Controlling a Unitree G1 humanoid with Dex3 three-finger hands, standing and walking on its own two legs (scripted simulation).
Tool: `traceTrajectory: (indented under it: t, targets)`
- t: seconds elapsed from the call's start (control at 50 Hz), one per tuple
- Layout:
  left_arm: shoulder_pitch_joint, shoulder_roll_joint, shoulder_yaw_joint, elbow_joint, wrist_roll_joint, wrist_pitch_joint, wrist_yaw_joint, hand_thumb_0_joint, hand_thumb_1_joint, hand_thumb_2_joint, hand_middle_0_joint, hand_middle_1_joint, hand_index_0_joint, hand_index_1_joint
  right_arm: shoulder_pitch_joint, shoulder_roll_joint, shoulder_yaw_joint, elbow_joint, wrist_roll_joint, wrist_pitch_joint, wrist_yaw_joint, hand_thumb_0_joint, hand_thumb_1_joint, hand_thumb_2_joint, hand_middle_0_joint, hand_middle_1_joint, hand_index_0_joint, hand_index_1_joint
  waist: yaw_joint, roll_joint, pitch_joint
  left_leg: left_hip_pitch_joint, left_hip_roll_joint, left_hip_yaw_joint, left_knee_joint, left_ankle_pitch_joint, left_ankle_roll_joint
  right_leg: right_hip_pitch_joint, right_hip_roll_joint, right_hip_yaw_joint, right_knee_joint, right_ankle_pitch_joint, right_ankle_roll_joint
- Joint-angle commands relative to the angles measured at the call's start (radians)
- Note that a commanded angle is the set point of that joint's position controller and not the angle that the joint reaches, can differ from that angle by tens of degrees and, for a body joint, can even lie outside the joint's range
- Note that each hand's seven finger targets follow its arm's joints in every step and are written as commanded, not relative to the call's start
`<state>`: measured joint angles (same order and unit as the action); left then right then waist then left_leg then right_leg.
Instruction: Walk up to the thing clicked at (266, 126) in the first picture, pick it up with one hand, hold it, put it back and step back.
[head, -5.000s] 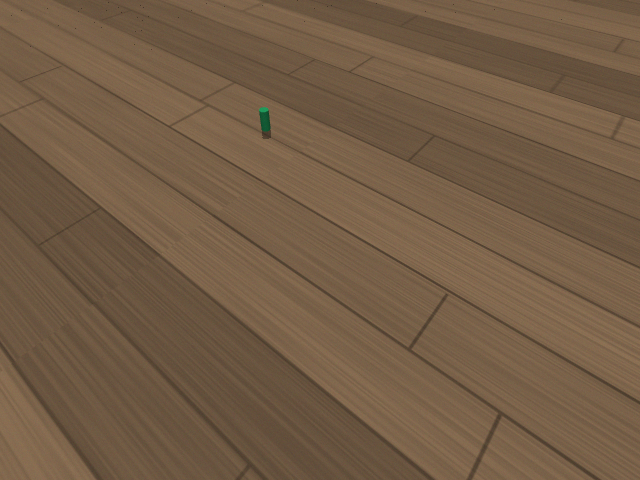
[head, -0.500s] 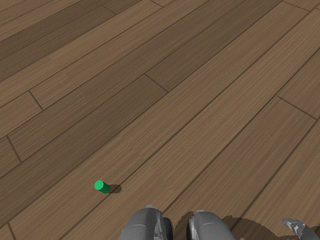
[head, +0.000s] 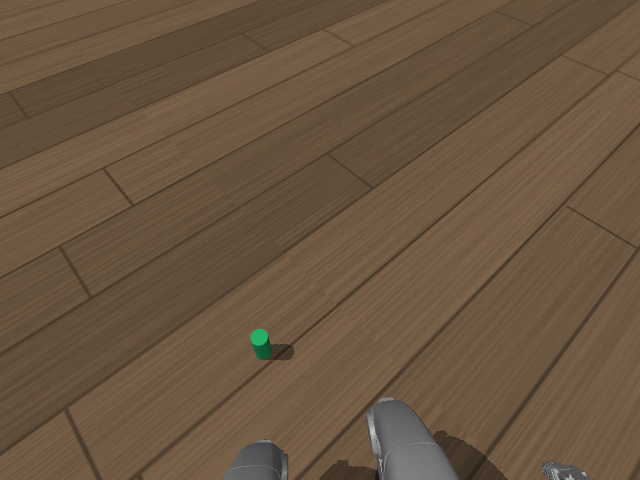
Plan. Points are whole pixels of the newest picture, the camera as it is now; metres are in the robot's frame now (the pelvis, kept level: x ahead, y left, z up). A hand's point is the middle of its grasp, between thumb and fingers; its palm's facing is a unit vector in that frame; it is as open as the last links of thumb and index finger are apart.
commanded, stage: walk up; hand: left
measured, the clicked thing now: (261, 344) +0.52 +0.17 -0.67
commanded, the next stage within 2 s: none
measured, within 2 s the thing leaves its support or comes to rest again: neither
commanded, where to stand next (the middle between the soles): +0.11 -0.03 m, yaw -6 degrees
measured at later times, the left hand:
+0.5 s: hand out of the picture +0.10 +0.26 -0.11, palm faces -0.19 -0.89 -0.42, open 7.4 cm
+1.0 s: hand (158, 461) +0.16 +0.23 -0.12, palm faces -0.11 -0.90 -0.41, open 7.4 cm
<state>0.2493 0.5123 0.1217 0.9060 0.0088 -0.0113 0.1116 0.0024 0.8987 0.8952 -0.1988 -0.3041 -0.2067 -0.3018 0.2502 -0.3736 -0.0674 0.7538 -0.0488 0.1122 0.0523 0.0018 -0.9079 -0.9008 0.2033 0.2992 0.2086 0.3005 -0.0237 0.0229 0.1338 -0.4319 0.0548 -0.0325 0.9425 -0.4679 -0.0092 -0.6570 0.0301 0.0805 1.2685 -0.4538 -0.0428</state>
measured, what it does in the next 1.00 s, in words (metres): steps on the spot: right foot, then left foot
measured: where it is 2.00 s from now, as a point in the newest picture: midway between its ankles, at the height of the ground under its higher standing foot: outside the picture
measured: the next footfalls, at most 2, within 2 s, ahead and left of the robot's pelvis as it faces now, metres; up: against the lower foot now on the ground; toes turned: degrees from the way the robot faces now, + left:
right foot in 0.52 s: +0.07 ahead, -0.17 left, +0.00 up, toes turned -9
left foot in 0.90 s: +0.12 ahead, +0.10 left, +0.00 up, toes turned -7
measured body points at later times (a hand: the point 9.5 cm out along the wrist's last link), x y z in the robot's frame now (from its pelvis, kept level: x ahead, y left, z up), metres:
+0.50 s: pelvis -0.01 -0.02 +0.03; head +0.00 -0.02 +0.48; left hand +0.11 +0.30 -0.08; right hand -0.05 -0.37 -0.07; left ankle +0.03 +0.13 -0.69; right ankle +0.01 -0.16 -0.69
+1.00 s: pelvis +0.05 -0.04 +0.03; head +0.10 -0.05 +0.47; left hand +0.16 +0.27 -0.09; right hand +0.09 -0.35 -0.11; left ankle +0.09 +0.10 -0.69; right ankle +0.02 -0.16 -0.68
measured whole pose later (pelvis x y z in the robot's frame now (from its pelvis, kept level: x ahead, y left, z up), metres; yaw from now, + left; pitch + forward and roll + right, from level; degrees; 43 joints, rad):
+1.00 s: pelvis +0.05 -0.04 +0.03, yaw -6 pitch -1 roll +1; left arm 0.16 0.38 0.03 0.94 0.00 -0.04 0.03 0.00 0.90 0.90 -0.20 -0.30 -0.21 -0.30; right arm 0.18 -0.38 -0.03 0.94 0.00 -0.02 0.01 0.00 -0.91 -0.90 0.20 0.30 0.21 0.30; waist 0.02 0.00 0.14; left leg -0.35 0.01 -0.01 0.68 -0.31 -0.01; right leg -0.34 -0.06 -0.02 0.81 -0.44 -0.02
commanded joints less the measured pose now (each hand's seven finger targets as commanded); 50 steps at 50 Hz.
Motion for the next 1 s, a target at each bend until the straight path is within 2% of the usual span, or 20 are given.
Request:
traceTrajectory:
  t: [0.0, 0.1, 0.16, 0.36, 0.4, 0.46, 0.48, 0.5, 0.52, 0.54, 0.56, 0.62, 0.66, 0.72, 0.82, 0.88, 0.9, 0.92, 0.94, 0.98]
  targets:
    - [0.071, 0.121, 0.021, -0.034, 0.003, -0.019, -0.050, 0.000, 0.900, 0.900, -0.200, -0.300, -0.200, -0.300, -0.056, -0.321, -0.090, -0.055, 0.014, -0.105, -0.046, 0.000, -0.900, -0.900, 0.200, 0.300, 0.200, 0.300, 0.012, 0.162, -0.090, 0.175, 0.191, -0.413, -0.495, -0.272, 0.167, -0.048, -0.019, 0.039, -0.067, 0.035, 0.017]
    - [-0.003, 0.154, 0.028, -0.080, 0.042, -0.006, -0.100, 0.000, 0.900, 0.900, -0.200, -0.300, -0.200, -0.300, 0.111, -0.324, -0.086, 0.018, 0.021, -0.160, -0.079, 0.000, -0.900, -0.900, 0.200, 0.300, 0.200, 0.300, -0.043, 0.026, -0.118, 0.381, 0.300, -0.517, -0.570, -0.298, 0.178, -0.093, -0.021, 0.117, -0.199, -0.056, 0.030]
    - [0.013, 0.165, 0.032, -0.077, 0.046, -0.005, -0.116, 0.000, 0.900, 0.900, -0.200, -0.300, -0.200, -0.300, 0.135, -0.358, -0.095, 0.034, 0.029, -0.179, -0.084, 0.000, -0.900, -0.900, 0.200, 0.300, 0.200, 0.300, -0.040, 0.052, -0.080, 0.396, 0.346, -0.535, -0.618, -0.312, 0.194, -0.125, -0.024, 0.120, -0.160, -0.057, 0.024]
    - [0.097, 0.099, 0.004, -0.009, 0.003, -0.030, -0.142, 0.000, 0.900, 0.900, -0.200, -0.300, -0.200, -0.300, 0.011, -0.324, -0.075, 0.030, 0.015, -0.174, -0.045, 0.000, -0.900, -0.900, 0.200, 0.300, 0.200, 0.300, 0.006, 0.274, -0.018, 0.098, 0.208, -0.101, -0.660, -0.196, 0.188, 0.197, -0.064, -0.111, -0.420, 0.057, 0.040]
    - [0.115, 0.099, 0.009, 0.004, 0.003, -0.034, -0.137, 0.000, 0.900, 0.900, -0.200, -0.300, -0.200, -0.300, -0.006, -0.312, -0.066, 0.024, 0.015, -0.158, -0.039, 0.000, -0.900, -0.900, 0.200, 0.300, 0.200, 0.300, 0.019, 0.241, -0.043, 0.011, 0.186, -0.049, -0.619, -0.173, 0.175, 0.341, -0.042, -0.151, -0.495, 0.091, 0.040]
    - [0.217, 0.092, 0.020, 0.043, 0.010, -0.037, -0.119, 0.000, 0.900, 0.900, -0.200, -0.300, -0.200, -0.300, -0.029, -0.260, -0.047, 0.029, 0.020, -0.128, -0.038, 0.000, -0.900, -0.900, 0.200, 0.300, 0.200, 0.300, 0.090, 0.074, -0.101, -0.096, 0.119, 0.044, -0.371, -0.199, 0.121, 0.571, 0.001, -0.177, -0.668, 0.147, 0.030]
    - [0.244, 0.118, 0.026, 0.040, 0.016, -0.042, -0.107, 0.000, 0.900, 0.900, -0.200, -0.300, -0.200, -0.300, -0.007, -0.200, -0.027, 0.029, 0.024, -0.122, -0.042, 0.000, -0.900, -0.900, 0.200, 0.300, 0.200, 0.300, 0.110, -0.062, -0.105, -0.170, 0.069, 0.095, -0.191, -0.201, 0.086, 0.621, -0.030, -0.075, -0.760, 0.067, 0.009]
    - [0.247, 0.195, 0.043, 0.018, 0.032, -0.051, -0.096, 0.000, 0.900, 0.900, -0.200, -0.300, -0.200, -0.300, -0.015, -0.141, -0.005, 0.004, 0.032, -0.122, -0.045, 0.000, -0.900, -0.900, 0.200, 0.300, 0.200, 0.300, 0.121, -0.250, -0.079, -0.316, -0.035, 0.109, 0.056, -0.175, 0.040, 0.595, -0.245, 0.340, -0.942, -0.219, -0.068]
    - [0.130, 0.235, 0.037, -0.042, 0.036, -0.060, -0.090, 0.000, 0.900, 0.900, -0.200, -0.300, -0.200, -0.300, 0.010, -0.172, -0.011, 0.019, 0.038, -0.113, -0.054, 0.000, -0.900, -0.900, 0.200, 0.300, 0.200, 0.300, 0.078, -0.142, -0.003, -0.327, -0.057, -0.066, 0.148, -0.086, 0.026, 0.439, -0.391, 0.574, -1.058, -0.385, -0.132]
    - [0.062, 0.261, 0.039, -0.056, 0.023, -0.057, -0.086, 0.000, 0.900, 0.900, -0.200, -0.300, -0.200, -0.300, 0.003, -0.252, -0.037, 0.025, 0.036, -0.119, -0.059, 0.000, -0.900, -0.900, 0.200, 0.300, 0.200, 0.300, 0.067, -0.104, 0.041, -0.317, -0.021, -0.109, 0.145, -0.063, 0.035, 0.399, -0.430, 0.592, -1.074, -0.382, -0.186]
    - [0.040, 0.252, 0.036, -0.057, 0.018, -0.062, -0.085, 0.000, 0.900, 0.900, -0.200, -0.300, -0.200, -0.300, 0.008, -0.279, -0.039, 0.045, 0.041, -0.125, -0.060, 0.000, -0.900, -0.900, 0.200, 0.300, 0.200, 0.300, 0.057, -0.092, 0.044, -0.312, 0.003, -0.131, 0.142, -0.037, 0.040, 0.395, -0.414, 0.558, -1.042, -0.292, -0.198]
    - [-0.032, 0.182, 0.017, -0.066, 0.012, -0.075, -0.086, 0.000, 0.900, 0.900, -0.200, -0.300, -0.200, -0.300, 0.118, -0.268, -0.046, 0.127, 0.053, -0.124, -0.055, 0.000, -0.900, -0.900, 0.200, 0.300, 0.200, 0.300, 0.004, -0.143, -0.029, -0.161, -0.017, -0.137, 0.116, 0.068, 0.028, 0.375, -0.295, 0.263, -0.960, -0.065, -0.137]
    - [-0.051, 0.150, 0.008, -0.069, 0.013, -0.078, -0.084, 0.000, 0.900, 0.900, -0.200, -0.300, -0.200, -0.300, 0.139, -0.248, -0.043, 0.140, 0.047, -0.114, -0.050, 0.000, -0.900, -0.900, 0.200, 0.300, 0.200, 0.300, 0.001, -0.173, -0.050, -0.072, -0.025, -0.111, 0.074, 0.094, 0.010, 0.326, -0.274, 0.170, -0.926, 0.061, -0.138]
    - [-0.039, 0.143, 0.005, -0.065, 0.016, -0.078, -0.082, 0.000, 0.900, 0.900, -0.200, -0.300, -0.200, -0.300, 0.073, -0.227, -0.038, 0.126, 0.039, -0.108, -0.046, 0.000, -0.900, -0.900, 0.200, 0.300, 0.200, 0.300, 0.029, -0.208, -0.042, -0.037, -0.034, -0.071, -0.034, 0.101, 0.004, 0.329, -0.275, 0.104, -0.877, 0.264, -0.138]
    - [-0.018, 0.136, -0.004, -0.047, -0.004, -0.059, -0.079, 0.000, 0.900, 0.900, -0.200, -0.300, -0.200, -0.300, -0.001, -0.183, -0.020, 0.120, 0.044, -0.132, -0.047, 0.000, -0.900, -0.900, 0.200, 0.300, 0.200, 0.300, 0.049, -0.226, -0.133, 0.080, -0.059, 0.073, -0.294, 0.190, 0.020, 0.461, -0.262, 0.003, -0.659, 0.839, -0.115]
    - [-0.026, 0.079, -0.029, -0.056, -0.013, -0.047, -0.077, 0.000, 0.900, 0.900, -0.200, -0.300, -0.200, -0.300, 0.041, -0.213, -0.033, 0.157, 0.033, -0.156, -0.059, 0.000, -0.900, -0.900, 0.200, 0.300, 0.200, 0.300, 0.017, -0.095, -0.247, 0.282, -0.026, 0.009, -0.456, 0.462, 0.075, 0.424, -0.191, -0.061, -0.454, 0.682, -0.036]
    - [-0.018, 0.042, -0.044, -0.067, -0.019, -0.048, -0.078, 0.000, 0.900, 0.900, -0.200, -0.300, -0.200, -0.300, 0.050, -0.259, -0.045, 0.153, 0.023, -0.162, -0.063, 0.000, -0.900, -0.900, 0.200, 0.300, 0.200, 0.300, 0.010, 0.032, -0.294, 0.407, 0.098, -0.183, -0.445, 0.600, 0.130, 0.283, -0.128, -0.084, -0.364, 0.504, 0.004]
    - [-0.016, 0.019, -0.050, -0.047, -0.032, -0.042, -0.076, 0.000, 0.900, 0.900, -0.200, -0.300, -0.200, -0.300, 0.022, -0.291, -0.041, 0.147, 0.039, -0.163, -0.062, 0.000, -0.900, -0.900, 0.200, 0.300, 0.200, 0.300, 0.016, 0.103, -0.313, 0.428, 0.219, -0.348, -0.418, 0.656, 0.247, 0.225, -0.043, -0.120, -0.350, 0.223, 0.036]
    - [-0.033, 0.052, -0.046, -0.018, -0.018, -0.042, -0.067, 0.000, 0.900, 0.900, -0.200, -0.300, -0.200, -0.300, -0.017, -0.288, -0.040, 0.153, 0.050, -0.155, -0.059, 0.000, -0.900, -0.900, 0.200, 0.300, 0.200, 0.300, 0.030, 0.140, -0.283, 0.361, 0.250, -0.352, -0.402, 0.651, 0.288, 0.260, -0.068, -0.084, -0.445, -0.047, 0.019]
    - [-0.028, 0.060, -0.047, 0.006, -0.014, -0.056, -0.070, 0.000, 0.900, 0.900, -0.200, -0.300, -0.200, -0.300, -0.103, -0.226, -0.012, 0.144, 0.053, -0.138, -0.058, 0.000, -0.900, -0.900, 0.200, 0.300, 0.200, 0.300, 0.055, 0.107, -0.261, 0.260, 0.130, -0.153, -0.339, 0.652, 0.192, 0.377, -0.081, -0.060, -0.657, 0.040, 0.010]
